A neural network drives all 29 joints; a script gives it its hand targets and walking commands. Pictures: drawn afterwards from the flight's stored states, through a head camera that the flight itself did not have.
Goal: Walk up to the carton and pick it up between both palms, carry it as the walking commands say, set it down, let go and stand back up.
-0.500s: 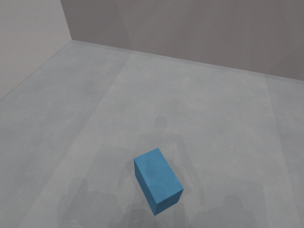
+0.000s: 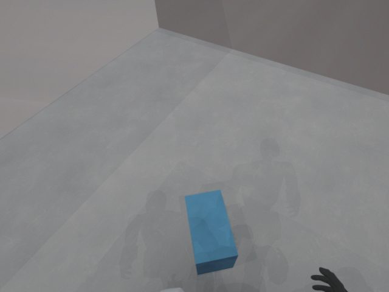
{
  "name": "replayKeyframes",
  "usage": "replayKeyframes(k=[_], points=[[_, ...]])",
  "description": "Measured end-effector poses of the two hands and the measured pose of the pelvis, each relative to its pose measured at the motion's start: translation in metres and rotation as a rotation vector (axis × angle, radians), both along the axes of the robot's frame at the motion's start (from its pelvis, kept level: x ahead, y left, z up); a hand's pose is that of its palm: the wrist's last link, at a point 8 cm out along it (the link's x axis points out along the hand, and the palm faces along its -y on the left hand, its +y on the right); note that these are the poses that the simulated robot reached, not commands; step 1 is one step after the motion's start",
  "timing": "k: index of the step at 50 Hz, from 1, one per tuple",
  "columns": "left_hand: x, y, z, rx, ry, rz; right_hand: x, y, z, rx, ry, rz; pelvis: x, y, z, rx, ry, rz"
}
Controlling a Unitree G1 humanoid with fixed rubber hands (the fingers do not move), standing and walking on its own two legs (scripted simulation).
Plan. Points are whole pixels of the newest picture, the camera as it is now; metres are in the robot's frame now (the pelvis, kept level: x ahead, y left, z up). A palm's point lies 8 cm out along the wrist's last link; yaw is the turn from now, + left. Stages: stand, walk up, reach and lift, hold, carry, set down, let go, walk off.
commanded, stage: walk up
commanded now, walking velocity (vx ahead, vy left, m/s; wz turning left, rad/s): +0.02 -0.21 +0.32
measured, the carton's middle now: (209, 232) +0.44 +0.01 -0.65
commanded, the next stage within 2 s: stand in 1.94 s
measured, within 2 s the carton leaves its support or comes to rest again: neither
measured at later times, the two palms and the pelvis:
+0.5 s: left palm out of the picture -0.02 +0.22 -0.09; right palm out of the picture +0.14 -0.33 -0.13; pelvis +0.01 -0.07 +0.00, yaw +7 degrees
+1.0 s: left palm out of the picture -0.01 +0.24 -0.14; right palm out of the picture +0.13 -0.23 -0.11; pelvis +0.00 -0.01 +0.00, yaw +9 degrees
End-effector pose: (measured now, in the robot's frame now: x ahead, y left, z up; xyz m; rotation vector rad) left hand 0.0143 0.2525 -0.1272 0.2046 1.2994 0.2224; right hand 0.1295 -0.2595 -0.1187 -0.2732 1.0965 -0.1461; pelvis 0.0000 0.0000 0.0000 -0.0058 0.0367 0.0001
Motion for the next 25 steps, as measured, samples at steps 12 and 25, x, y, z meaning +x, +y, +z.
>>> replayKeyframes(k=[12, 25], points=[[-0.007, -0.044, -0.014, -0.070, 0.039, 0.091, 0.007, -0.019, 0.008, -0.006, 0.025, 0.043, 0.009, -0.035, 0.003, -0.024, -0.038, 0.065], [-0.038, -0.034, 0.033, 0.168, 0.033, 0.143, 0.009, -0.072, -0.016, 0.048, 0.109, 0.133, 0.006, -0.071, 0.004, 0.064, -0.034, 0.114]])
